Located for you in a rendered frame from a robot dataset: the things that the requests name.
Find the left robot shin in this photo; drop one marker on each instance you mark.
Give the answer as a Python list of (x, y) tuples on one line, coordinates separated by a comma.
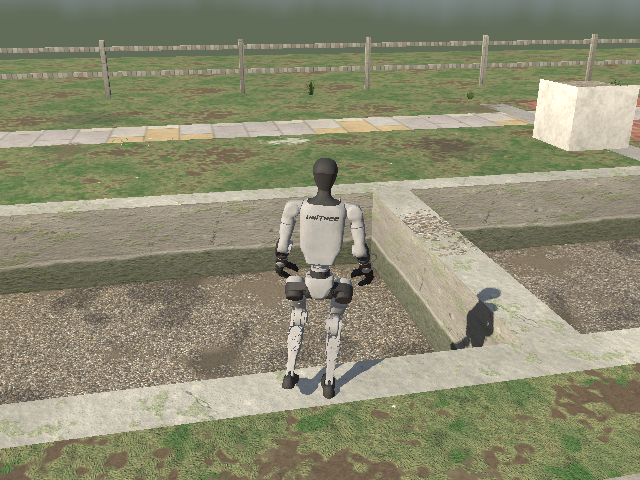
[(294, 342)]

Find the left robot thigh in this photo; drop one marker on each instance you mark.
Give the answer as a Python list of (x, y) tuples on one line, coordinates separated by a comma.
[(295, 289)]

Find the robot right hand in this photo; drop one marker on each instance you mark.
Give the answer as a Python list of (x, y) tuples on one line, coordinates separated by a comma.
[(369, 276)]

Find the right robot upper arm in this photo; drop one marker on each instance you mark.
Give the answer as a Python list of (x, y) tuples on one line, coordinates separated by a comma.
[(354, 213)]

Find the left robot upper arm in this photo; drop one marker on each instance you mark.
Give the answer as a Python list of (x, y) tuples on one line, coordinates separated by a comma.
[(291, 210)]

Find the left robot forearm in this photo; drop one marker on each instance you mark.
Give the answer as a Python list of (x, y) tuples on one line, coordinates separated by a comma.
[(281, 258)]

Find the robot left hand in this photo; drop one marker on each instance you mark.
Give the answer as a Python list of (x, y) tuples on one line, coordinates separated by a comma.
[(284, 274)]

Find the right robot forearm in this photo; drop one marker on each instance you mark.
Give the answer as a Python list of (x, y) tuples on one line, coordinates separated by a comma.
[(364, 262)]

